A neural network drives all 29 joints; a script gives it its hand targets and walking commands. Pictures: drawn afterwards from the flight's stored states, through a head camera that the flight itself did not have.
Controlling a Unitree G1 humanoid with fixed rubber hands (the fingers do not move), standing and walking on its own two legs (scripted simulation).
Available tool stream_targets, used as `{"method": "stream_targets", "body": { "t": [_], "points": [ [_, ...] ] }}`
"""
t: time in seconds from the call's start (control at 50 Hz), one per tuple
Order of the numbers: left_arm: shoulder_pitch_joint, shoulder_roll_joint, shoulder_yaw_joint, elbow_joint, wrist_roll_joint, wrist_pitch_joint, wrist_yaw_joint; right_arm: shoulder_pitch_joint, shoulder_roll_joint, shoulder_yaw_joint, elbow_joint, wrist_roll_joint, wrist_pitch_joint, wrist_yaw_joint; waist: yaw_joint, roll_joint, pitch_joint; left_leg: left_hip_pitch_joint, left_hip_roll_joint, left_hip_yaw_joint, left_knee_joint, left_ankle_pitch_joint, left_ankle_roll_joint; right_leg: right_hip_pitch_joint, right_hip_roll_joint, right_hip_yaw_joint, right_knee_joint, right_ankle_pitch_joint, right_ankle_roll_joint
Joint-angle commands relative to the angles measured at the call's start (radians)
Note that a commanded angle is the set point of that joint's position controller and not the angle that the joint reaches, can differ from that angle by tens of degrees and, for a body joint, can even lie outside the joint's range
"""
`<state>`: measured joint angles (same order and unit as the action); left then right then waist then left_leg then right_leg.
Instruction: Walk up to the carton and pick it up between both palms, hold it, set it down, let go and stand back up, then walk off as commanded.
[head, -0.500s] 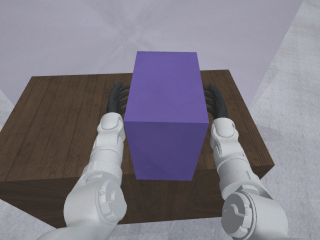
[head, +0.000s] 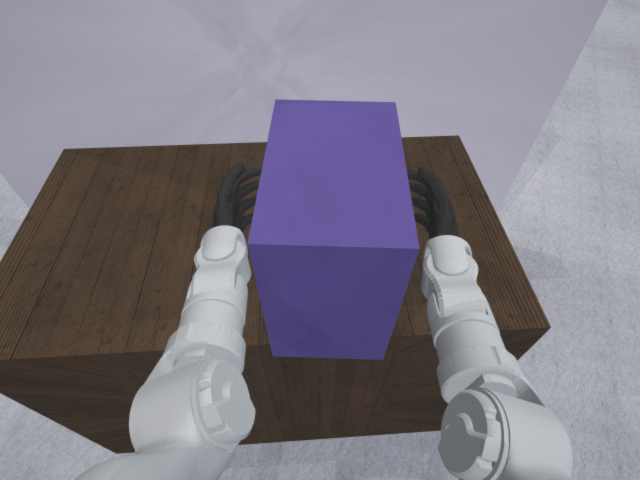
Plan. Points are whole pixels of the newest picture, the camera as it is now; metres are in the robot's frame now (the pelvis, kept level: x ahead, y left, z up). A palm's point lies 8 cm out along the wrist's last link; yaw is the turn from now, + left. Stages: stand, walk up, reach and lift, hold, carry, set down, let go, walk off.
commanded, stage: set down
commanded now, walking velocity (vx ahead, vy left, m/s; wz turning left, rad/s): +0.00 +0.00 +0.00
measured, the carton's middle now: (331, 234) +0.46 +0.03 +0.02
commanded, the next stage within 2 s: none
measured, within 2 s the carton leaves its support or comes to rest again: neither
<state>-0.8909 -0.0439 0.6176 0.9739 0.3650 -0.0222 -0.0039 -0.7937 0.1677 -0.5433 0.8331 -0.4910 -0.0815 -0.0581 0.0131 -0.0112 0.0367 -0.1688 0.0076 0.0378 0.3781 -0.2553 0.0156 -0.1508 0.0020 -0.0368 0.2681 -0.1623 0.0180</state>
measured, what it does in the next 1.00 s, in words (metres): stands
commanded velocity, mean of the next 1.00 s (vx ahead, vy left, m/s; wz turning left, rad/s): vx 0.00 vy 0.00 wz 0.00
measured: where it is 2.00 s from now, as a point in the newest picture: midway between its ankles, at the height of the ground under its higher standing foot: outside the picture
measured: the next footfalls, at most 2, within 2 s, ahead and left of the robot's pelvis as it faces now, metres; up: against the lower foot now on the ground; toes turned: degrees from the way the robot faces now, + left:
none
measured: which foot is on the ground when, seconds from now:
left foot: down 0.00-1.00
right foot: down 0.00-1.00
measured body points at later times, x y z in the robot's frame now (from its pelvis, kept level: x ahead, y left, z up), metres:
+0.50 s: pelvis +0.00 +0.00 +0.00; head +0.04 +0.02 +0.45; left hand +0.44 +0.16 +0.08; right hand +0.43 -0.11 +0.10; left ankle -0.04 +0.09 -0.75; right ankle -0.02 -0.13 -0.75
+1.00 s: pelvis +0.00 -0.01 -0.01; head +0.09 +0.01 +0.43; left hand +0.44 +0.19 +0.03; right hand +0.44 -0.11 +0.03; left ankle -0.04 +0.09 -0.75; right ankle -0.02 -0.13 -0.75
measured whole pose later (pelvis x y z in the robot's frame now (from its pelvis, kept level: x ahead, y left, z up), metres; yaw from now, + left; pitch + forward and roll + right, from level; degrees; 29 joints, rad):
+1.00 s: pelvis +0.00 -0.01 -0.01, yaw -1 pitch +17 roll -1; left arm -0.89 0.14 0.40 1.25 0.18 -0.23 0.06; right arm -0.87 0.09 -0.43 1.14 -0.14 -0.23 -0.12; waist 0.01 -0.01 -0.12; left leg -0.49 0.02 0.04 0.45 -0.24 0.02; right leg -0.47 0.01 -0.04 0.34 -0.16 0.01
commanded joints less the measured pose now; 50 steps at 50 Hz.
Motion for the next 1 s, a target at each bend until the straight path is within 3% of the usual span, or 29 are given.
{"method": "stream_targets", "body": {
  "t": [0.0, 0.02, 0.06, 0.08, 0.2, 0.24, 0.26, 0.28, 0.3, 0.36, 0.38, 0.4, 0.42, 0.5, 0.52, 0.54, 0.64, 0.66, 0.68, 0.7, 0.72, 0.76, 0.8, 0.82, 0.84, 0.88, 0.9, 0.96, 0.98],
  "points": [
    [-0.401, -0.367, -0.093, 0.021, 0.133, 0.013, -0.13, -0.433, 0.502, 0.115, 0.026, -0.027, -0.018, 0.148, 0.084, 0.044, -0.384, -0.023, 0.008, 0.102, -0.041, 0.58, -0.04, 0.19, 0.017, -0.056, 0.074, 0.286, 0.029],
    [-0.379, -0.376, -0.092, 0.03, 0.13, 0.011, -0.134, -0.402, 0.495, 0.115, 0.034, -0.043, -0.015, 0.145, 0.07, 0.02, -0.368, -0.029, 0.005, 0.108, -0.053, 0.549, -0.038, 0.206, 0.018, -0.055, 0.069, 0.296, 0.029],
    [-0.412, -0.382, -0.094, 0.043, 0.131, 0.03, -0.143, -0.417, 0.477, 0.091, 0.033, -0.038, 0.0, 0.142, 0.049, 0.054, -0.338, -0.021, 0.007, 0.095, -0.063, 0.53, -0.04, 0.194, 0.023, -0.059, 0.052, 0.231, 0.02],
    [-0.378, -0.347, -0.074, 0.044, 0.14, 0.03, -0.145, -0.42, 0.48, 0.109, -0.003, -0.029, -0.002, 0.141, 0.075, 0.028, -0.339, -0.055, -0.002, 0.111, -0.064, 0.497, -0.025, 0.2, 0.018, -0.047, 0.062, 0.255, 0.027],
    [-0.364, -0.361, -0.079, -0.009, 0.161, 0.011, -0.144, -0.361, 0.481, 0.097, 0.035, -0.049, -0.005, 0.138, 0.067, 0.046, -0.346, -0.017, 0.01, 0.091, -0.049, 0.581, -0.037, 0.184, 0.021, -0.054, 0.059, 0.278, 0.023],
    [-0.373, -0.351, -0.061, 0.002, 0.157, 0.029, -0.135, -0.384, 0.431, 0.073, 0.034, -0.04, -0.004, 0.133, 0.07, 0.079, -0.331, -0.003, 0.017, 0.087, -0.04, 0.588, -0.044, 0.142, 0.033, -0.066, 0.05, 0.197, 0.01],
    [-0.318, -0.342, -0.057, 0.005, 0.156, 0.018, -0.129, -0.343, 0.442, 0.103, 0.022, -0.037, -0.001, 0.128, 0.085, 0.032, -0.331, -0.001, 0.011, 0.088, -0.032, 0.6, -0.033, 0.146, 0.031, -0.054, 0.048, 0.243, 0.022],
    [-0.341, -0.333, -0.075, 0.032, 0.135, 0.022, -0.133, -0.375, 0.438, 0.09, 0.016, -0.032, -0.007, 0.125, 0.056, 0.031, -0.34, -0.034, 0.002, 0.091, -0.031, 0.564, -0.028, 0.155, 0.027, -0.044, 0.054, 0.287, 0.021],
    [-0.346, -0.349, -0.079, 0.001, 0.132, 0.011, -0.136, -0.374, 0.467, 0.128, -0.003, -0.022, -0.014, 0.133, 0.079, 0.046, -0.348, -0.045, 0.004, 0.088, -0.04, 0.561, -0.031, 0.179, 0.026, -0.046, 0.065, 0.274, 0.019],
    [-0.338, -0.333, -0.065, 0.001, 0.166, 0.009, -0.132, -0.354, 0.478, 0.108, 0.028, -0.03, -0.002, 0.134, 0.084, 0.047, -0.364, -0.044, 0.003, 0.095, -0.038, 0.556, -0.023, 0.168, 0.017, -0.043, 0.058, 0.256, 0.021],
    [-0.368, -0.283, -0.066, 0.006, 0.154, 0.006, -0.126, -0.365, 0.416, 0.07, 0.017, -0.033, -0.003, 0.13, 0.057, 0.06, -0.377, -0.039, 0.008, 0.087, -0.036, 0.549, -0.028, 0.159, 0.02, -0.044, 0.057, 0.236, 0.013],
    [-0.356, -0.313, -0.048, 0.002, 0.168, 0.007, -0.129, -0.333, 0.461, 0.097, 0.041, -0.039, 0.0, 0.133, 0.083, 0.071, -0.323, -0.021, 0.006, 0.089, -0.036, 0.582, -0.028, 0.147, 0.017, -0.05, 0.05, 0.235, 0.016],
    [-0.343, -0.252, -0.021, 0.007, 0.159, 0.013, -0.115, -0.337, 0.395, 0.085, 0.048, -0.019, 0.01, 0.127, 0.087, 0.033, -0.317, -0.034, 0.012, 0.092, -0.038, 0.562, -0.023, 0.135, 0.027, -0.052, 0.054, 0.208, 0.015],
    [-0.362, -0.189, -0.042, -0.009, 0.129, -0.015, -0.085, -0.319, 0.332, 0.039, 0.079, -0.02, 0.013, 0.095, 0.04, 0.031, -0.293, -0.07, 0.005, 0.088, -0.029, 0.515, -0.006, 0.097, 0.013, -0.04, 0.053, 0.19, 0.019],
    [-0.346, -0.081, -0.028, 0.003, 0.123, -0.01, -0.066, -0.326, 0.227, 0.055, 0.066, 0.013, 0.002, 0.075, 0.072, 0.036, -0.311, -0.084, 0.004, 0.087, -0.021, 0.533, -0.014, 0.125, 0.019, -0.04, 0.071, 0.224, 0.014],
    [-0.364, -0.062, -0.039, -0.01, 0.105, -0.023, -0.053, -0.308, 0.201, 0.052, 0.072, 0.016, 0.001, 0.066, 0.049, 0.043, -0.345, -0.075, 0.002, 0.081, -0.016, 0.554, -0.02, 0.121, 0.017, -0.046, 0.065, 0.218, 0.012],
    [-0.366, 0.199, -0.147, 0.012, -0.031, -0.048, 0.028, -0.346, -0.051, 0.175, 0.094, 0.207, -0.031, -0.002, 0.076, 0.059, -0.45, -0.051, 0.004, 0.072, 0.034, 0.606, -0.028, 0.052, 0.045, -0.03, 0.088, 0.258, 0.009],
    [-0.399, 0.158, -0.205, -0.019, -0.065, -0.057, 0.04, -0.378, -0.039, 0.19, 0.094, 0.222, -0.043, -0.013, 0.058, 0.095, -0.508, -0.053, 0.011, 0.068, 0.047, 0.605, -0.041, 0.029, 0.045, -0.038, 0.092, 0.244, -0.004],
    [-0.371, 0.173, -0.213, -0.009, -0.092, -0.073, 0.057, -0.379, -0.042, 0.209, 0.094, 0.244, -0.061, -0.028, 0.056, 0.079, -0.533, -0.061, 0.013, 0.062, 0.067, 0.629, -0.04, 0.014, 0.047, -0.03, 0.097, 0.267, -0.002],
    [-0.422, 0.18, -0.226, 0.002, -0.117, -0.078, 0.068, -0.41, -0.043, 0.242, 0.101, 0.262, -0.069, -0.041, 0.075, 0.077, -0.581, -0.055, 0.012, 0.059, 0.093, 0.698, -0.047, -0.003, 0.05, -0.025, 0.101, 0.31, -0.005],
    [-0.415, 0.153, -0.258, 0.021, -0.143, -0.093, 0.068, -0.429, -0.012, 0.247, 0.116, 0.269, -0.083, -0.044, 0.078, 0.093, -0.594, -0.089, 0.007, 0.06, 0.113, 0.684, -0.049, -0.016, 0.046, -0.027, 0.121, 0.303, -0.007],
    [-0.455, 0.186, -0.24, 0.078, -0.165, -0.146, 0.071, -0.469, -0.034, 0.265, 0.062, 0.274, -0.096, -0.045, 0.106, 0.012, -0.746, -0.175, 0.001, 0.079, 0.11, 0.621, -0.027, 0.064, 0.036, -0.003, 0.143, 0.378, -0.005],
    [-0.499, 0.264, -0.233, 0.123, -0.194, -0.186, 0.09, -0.496, -0.106, 0.244, 0.043, 0.295, -0.118, -0.058, 0.105, -0.002, -0.848, -0.25, 0.006, 0.073, 0.105, 0.612, -0.033, 0.167, 0.022, 0.017, 0.184, 0.495, 0.0],
    [-0.52, 0.273, -0.232, 0.158, -0.193, -0.204, 0.093, -0.524, -0.109, 0.248, 0.07, 0.308, -0.125, -0.052, 0.128, 0.037, -0.866, -0.287, -0.007, 0.088, 0.117, 0.596, -0.032, 0.162, 0.016, 0.032, 0.199, 0.499, -0.002],
    [-0.513, 0.351, -0.22, 0.169, -0.223, -0.228, 0.093, -0.504, -0.164, 0.275, 0.049, 0.325, -0.136, -0.063, 0.133, -0.017, -0.919, -0.318, -0.015, 0.091, 0.124, 0.6, -0.027, 0.234, 0.015, 0.039, 0.225, 0.593, 0.01],
    [-0.496, 0.341, -0.278, 0.163, -0.239, -0.251, 0.098, -0.5, -0.199, 0.283, 0.141, 0.33, -0.159, -0.068, 0.116, 0.04, -0.912, -0.288, -0.013, 0.08, 0.146, 0.692, -0.054, 0.222, 0.021, 0.034, 0.243, 0.63, 0.0],
    [-0.523, 0.345, -0.302, 0.181, -0.28, -0.269, 0.09, -0.507, -0.207, 0.29, 0.127, 0.346, -0.182, -0.07, 0.079, 0.016, -0.976, -0.277, -0.009, 0.067, 0.158, 0.701, -0.058, 0.21, 0.027, 0.03, 0.248, 0.651, 0.006],
    [-0.51, 0.365, -0.34, 0.201, -0.308, -0.295, 0.088, -0.512, -0.223, 0.315, 0.191, 0.391, -0.211, -0.077, 0.073, 0.039, -0.966, -0.24, -0.009, 0.058, 0.185, 0.738, -0.075, 0.134, 0.03, 0.016, 0.245, 0.608, -0.001],
    [-0.505, 0.359, -0.368, 0.21, -0.323, -0.295, 0.089, -0.523, -0.235, 0.334, 0.233, 0.408, -0.209, -0.075, 0.097, 0.055, -0.942, -0.229, 0.0, 0.052, 0.201, 0.779, -0.085, 0.109, 0.034, 0.015, 0.251, 0.586, -0.013]
  ]
}}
